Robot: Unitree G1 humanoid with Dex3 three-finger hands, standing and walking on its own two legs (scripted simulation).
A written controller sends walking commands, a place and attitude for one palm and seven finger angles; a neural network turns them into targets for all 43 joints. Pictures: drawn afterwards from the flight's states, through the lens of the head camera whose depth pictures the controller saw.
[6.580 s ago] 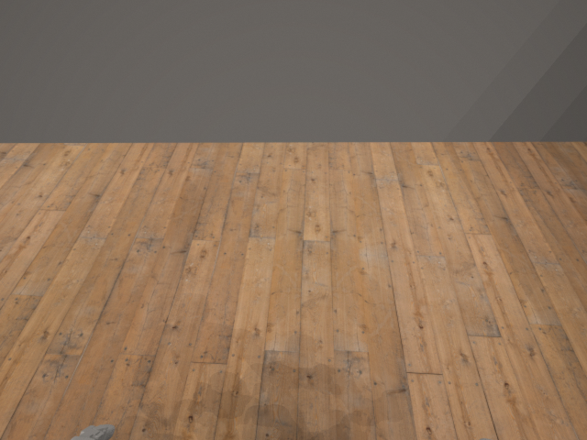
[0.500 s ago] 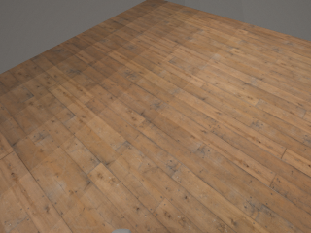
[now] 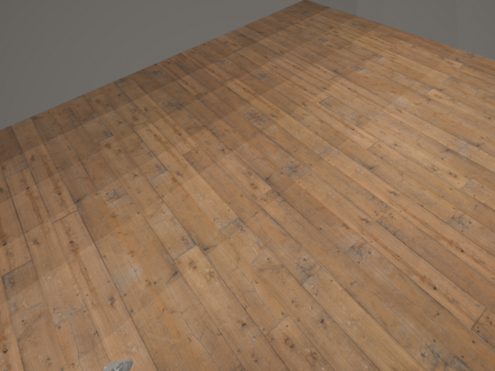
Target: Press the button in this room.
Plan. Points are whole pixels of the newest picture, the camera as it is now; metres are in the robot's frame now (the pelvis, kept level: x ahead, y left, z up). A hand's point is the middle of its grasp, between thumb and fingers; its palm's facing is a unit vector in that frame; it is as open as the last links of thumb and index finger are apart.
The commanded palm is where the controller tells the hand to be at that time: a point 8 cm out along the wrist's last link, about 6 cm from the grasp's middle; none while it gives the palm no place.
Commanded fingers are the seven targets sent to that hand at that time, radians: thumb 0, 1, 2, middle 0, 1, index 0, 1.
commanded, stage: turn or walk to find it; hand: left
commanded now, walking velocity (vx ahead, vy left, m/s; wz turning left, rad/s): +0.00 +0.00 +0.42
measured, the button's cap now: out of the picture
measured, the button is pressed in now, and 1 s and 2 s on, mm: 0 0 0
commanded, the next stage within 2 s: none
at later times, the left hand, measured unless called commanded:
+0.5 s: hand out of the picture -0.06 +0.23 -0.18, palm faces +0.29 -0.93 -0.24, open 7.4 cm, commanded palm none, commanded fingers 0.00 0.90 0.90 -0.20 -0.30 -0.20 -0.30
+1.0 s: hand out of the picture -0.04 +0.19 -0.14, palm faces +0.44 -0.85 -0.27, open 7.4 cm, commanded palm none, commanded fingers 0.00 0.90 0.90 -0.20 -0.30 -0.20 -0.30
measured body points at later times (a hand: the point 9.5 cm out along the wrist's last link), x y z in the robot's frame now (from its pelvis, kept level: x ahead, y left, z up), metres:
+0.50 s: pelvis -0.04 +0.02 -0.01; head -0.01 +0.05 +0.44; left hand -0.08 +0.28 -0.16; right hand +0.11 -0.21 -0.14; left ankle -0.07 +0.12 -0.73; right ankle -0.01 -0.11 -0.71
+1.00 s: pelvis -0.04 -0.02 +0.01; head -0.01 -0.04 +0.45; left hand -0.07 +0.23 -0.12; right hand +0.11 -0.23 -0.16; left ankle -0.11 +0.10 -0.66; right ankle -0.01 -0.11 -0.73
